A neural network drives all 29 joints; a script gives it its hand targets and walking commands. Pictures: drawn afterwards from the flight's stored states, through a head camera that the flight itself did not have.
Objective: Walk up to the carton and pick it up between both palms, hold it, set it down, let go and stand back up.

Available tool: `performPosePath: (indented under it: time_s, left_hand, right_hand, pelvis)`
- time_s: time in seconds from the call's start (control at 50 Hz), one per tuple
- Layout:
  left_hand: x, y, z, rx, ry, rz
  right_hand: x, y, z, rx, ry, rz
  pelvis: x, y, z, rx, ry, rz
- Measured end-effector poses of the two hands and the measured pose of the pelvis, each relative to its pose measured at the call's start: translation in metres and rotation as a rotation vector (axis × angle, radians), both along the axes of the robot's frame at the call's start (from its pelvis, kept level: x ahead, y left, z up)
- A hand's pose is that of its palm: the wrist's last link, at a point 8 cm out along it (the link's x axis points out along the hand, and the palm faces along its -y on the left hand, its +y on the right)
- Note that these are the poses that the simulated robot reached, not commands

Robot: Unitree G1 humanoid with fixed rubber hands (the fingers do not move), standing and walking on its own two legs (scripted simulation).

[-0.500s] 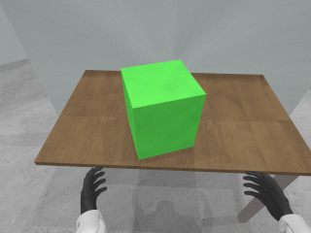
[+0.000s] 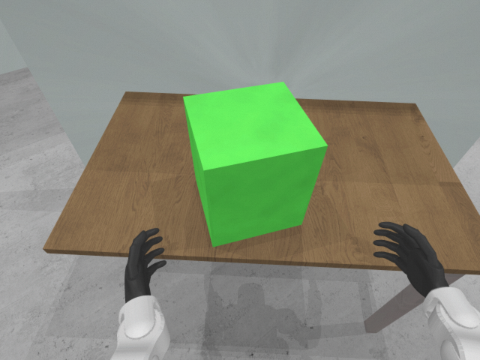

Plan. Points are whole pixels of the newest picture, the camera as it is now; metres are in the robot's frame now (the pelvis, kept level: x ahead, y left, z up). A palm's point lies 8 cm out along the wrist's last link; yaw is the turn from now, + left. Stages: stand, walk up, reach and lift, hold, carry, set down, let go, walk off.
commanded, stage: reach and lift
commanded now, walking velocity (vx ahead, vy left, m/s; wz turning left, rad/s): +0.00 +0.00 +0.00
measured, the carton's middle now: (247, 166) +0.48 -0.01 +0.02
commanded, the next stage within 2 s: none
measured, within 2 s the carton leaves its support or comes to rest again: neither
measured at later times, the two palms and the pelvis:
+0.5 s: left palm (141, 230) +0.28 +0.15 +0.11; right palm (414, 216) +0.31 -0.26 +0.10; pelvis -0.03 +0.00 +0.00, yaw +0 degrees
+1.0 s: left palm (125, 192) +0.32 +0.17 +0.14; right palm (395, 160) +0.37 -0.23 +0.15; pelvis -0.02 -0.01 +0.00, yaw +0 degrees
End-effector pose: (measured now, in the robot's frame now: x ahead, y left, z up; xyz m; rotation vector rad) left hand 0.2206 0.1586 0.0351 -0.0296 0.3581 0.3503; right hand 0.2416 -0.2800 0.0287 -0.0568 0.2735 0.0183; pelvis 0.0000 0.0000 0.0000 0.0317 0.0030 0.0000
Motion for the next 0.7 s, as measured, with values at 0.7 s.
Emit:
performPosePath:
  time_s: [0.7]
  left_hand:
    - [0.084,-0.001,0.078,0.063,0.015,-0.028]
  right_hand:
    - [0.104,0.029,0.084,0.054,-0.036,0.031]
  pelvis:
    - [-0.014,-0.007,0.002,0.005,-0.001,-0.002]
